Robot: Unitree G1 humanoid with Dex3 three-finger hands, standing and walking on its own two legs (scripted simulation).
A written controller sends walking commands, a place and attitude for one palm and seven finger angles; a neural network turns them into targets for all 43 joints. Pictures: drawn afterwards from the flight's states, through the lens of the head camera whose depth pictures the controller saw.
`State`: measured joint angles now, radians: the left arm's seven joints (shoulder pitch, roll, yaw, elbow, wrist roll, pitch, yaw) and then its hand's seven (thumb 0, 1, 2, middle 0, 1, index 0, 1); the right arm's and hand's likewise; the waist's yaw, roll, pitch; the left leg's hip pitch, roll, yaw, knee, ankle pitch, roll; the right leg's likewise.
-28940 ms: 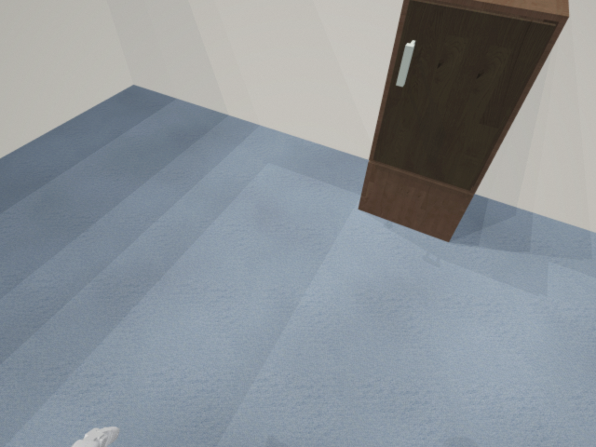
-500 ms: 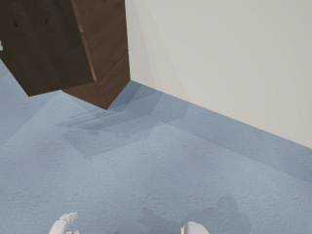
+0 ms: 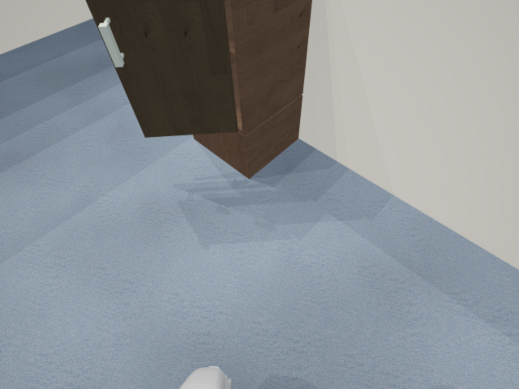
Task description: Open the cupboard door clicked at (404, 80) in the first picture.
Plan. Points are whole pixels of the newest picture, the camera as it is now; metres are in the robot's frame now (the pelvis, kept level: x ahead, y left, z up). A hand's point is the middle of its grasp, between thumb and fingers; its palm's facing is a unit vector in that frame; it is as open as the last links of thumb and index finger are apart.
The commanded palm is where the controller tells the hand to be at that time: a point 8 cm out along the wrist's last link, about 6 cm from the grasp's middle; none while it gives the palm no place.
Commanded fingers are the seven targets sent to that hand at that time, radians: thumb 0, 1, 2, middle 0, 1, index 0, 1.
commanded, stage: take the last steps up to it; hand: left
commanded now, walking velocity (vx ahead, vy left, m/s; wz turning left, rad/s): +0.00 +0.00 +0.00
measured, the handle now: (113, 42) +1.03 +0.52 -0.02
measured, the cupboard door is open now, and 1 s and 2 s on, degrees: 47 47 47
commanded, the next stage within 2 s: come to a stop and stand still in 1.58 s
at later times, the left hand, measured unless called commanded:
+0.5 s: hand out of the picture +0.12 +0.26 -0.16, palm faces +0.13 -0.97 -0.20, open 7.3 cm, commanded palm none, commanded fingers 0.00 0.90 0.90 -0.20 -0.30 -0.20 -0.30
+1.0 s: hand (136, 356) +0.18 +0.24 -0.15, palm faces +0.25 -0.94 -0.24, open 7.1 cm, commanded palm none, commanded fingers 0.00 0.90 0.90 -0.20 -0.30 -0.20 -0.30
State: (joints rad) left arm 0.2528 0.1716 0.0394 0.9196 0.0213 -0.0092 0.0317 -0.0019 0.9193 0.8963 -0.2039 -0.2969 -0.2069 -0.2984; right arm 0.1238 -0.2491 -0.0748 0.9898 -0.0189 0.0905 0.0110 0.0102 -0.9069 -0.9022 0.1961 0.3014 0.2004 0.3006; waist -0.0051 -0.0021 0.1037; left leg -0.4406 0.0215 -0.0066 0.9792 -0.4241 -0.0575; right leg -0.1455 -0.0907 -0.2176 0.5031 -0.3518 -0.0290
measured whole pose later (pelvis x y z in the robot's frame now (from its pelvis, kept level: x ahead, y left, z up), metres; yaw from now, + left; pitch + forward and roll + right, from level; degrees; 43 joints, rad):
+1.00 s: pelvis +0.23 +0.06 +0.01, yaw +10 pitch +0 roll +1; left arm 0.34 0.15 0.05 1.08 0.02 -0.08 0.02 -0.02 0.95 0.90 -0.20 -0.30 -0.20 -0.30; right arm 0.20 -0.19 -0.06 1.05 -0.03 0.02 0.02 0.01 -0.91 -0.90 0.19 0.30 0.20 0.30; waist 0.01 0.02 0.05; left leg -0.60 0.10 0.01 0.99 -0.13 -0.04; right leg -0.07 -0.06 -0.19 0.34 -0.26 -0.02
